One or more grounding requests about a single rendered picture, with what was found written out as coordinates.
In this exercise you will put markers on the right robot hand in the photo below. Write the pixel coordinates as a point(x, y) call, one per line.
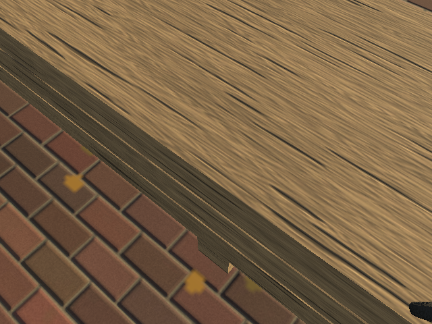
point(422, 310)

